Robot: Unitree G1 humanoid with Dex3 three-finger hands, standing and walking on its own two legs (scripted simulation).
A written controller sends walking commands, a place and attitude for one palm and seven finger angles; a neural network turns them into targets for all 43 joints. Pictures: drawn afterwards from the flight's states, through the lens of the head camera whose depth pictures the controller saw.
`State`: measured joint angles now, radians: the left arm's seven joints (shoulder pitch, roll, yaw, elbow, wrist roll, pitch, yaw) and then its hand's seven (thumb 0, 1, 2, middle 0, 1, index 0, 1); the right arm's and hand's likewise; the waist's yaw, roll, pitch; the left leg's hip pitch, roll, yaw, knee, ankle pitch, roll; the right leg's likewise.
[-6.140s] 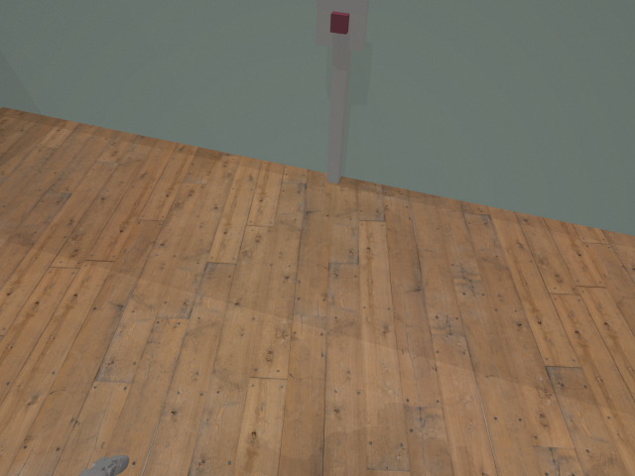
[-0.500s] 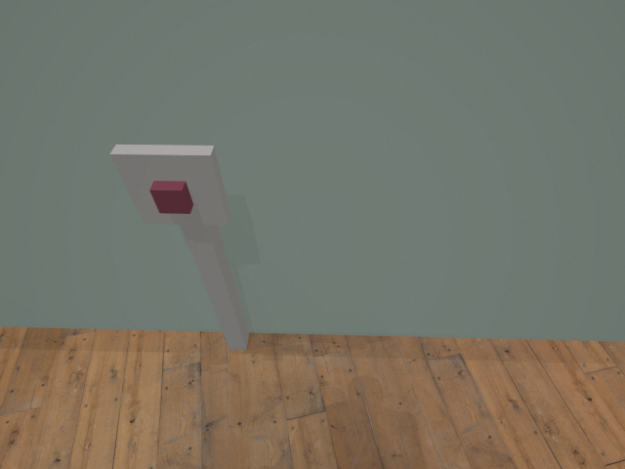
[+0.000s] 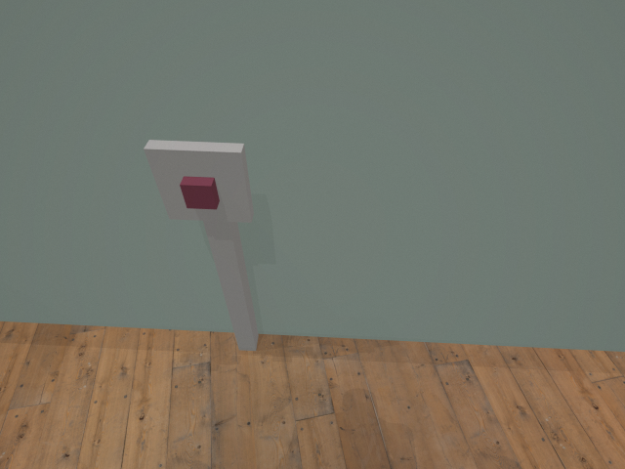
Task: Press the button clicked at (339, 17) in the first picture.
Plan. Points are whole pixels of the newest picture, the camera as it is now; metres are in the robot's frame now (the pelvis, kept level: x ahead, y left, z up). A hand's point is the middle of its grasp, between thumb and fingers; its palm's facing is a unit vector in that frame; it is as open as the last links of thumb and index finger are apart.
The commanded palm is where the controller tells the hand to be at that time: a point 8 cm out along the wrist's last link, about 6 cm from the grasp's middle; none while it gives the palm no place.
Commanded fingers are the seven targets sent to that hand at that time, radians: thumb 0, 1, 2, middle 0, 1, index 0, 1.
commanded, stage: shuffle to correct the standing spot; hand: left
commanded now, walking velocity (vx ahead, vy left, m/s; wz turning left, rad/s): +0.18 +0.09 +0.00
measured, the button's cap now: (200, 192) +0.60 +0.26 -0.01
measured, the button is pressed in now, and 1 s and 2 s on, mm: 0 0 0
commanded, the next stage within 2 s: come to a stop and stand still in 0.50 s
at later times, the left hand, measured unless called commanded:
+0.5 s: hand out of the picture +0.08 +0.19 -0.18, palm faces +0.03 -0.99 -0.16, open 7.3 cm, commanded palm none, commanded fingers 0.00 0.90 0.90 -0.20 -0.30 -0.20 -0.30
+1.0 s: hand out of the picture +0.15 +0.27 -0.18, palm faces +0.04 -0.98 -0.19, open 7.3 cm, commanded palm none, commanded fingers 0.00 0.90 0.90 -0.20 -0.30 -0.20 -0.30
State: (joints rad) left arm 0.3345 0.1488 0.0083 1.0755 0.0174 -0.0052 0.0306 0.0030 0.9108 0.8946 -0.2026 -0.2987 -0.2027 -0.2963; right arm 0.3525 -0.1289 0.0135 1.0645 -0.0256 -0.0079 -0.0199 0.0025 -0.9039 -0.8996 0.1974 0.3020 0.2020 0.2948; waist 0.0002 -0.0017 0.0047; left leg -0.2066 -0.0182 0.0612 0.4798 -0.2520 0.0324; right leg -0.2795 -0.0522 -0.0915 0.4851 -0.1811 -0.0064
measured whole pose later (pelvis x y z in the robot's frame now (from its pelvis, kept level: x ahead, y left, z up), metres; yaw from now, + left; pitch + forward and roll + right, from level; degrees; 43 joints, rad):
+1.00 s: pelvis +0.12 +0.08 +0.00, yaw +0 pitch +1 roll -1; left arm 0.25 0.18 0.05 1.00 0.02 0.04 0.03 0.00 0.91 0.89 -0.20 -0.30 -0.20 -0.30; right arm 0.16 -0.15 -0.02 0.99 -0.03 -0.01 -0.04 0.00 -0.93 -0.90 0.20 0.30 0.20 0.29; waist 0.00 -0.03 0.08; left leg -0.35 0.06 0.11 0.52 -0.18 0.03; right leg -0.38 -0.01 -0.04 0.98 -0.52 0.01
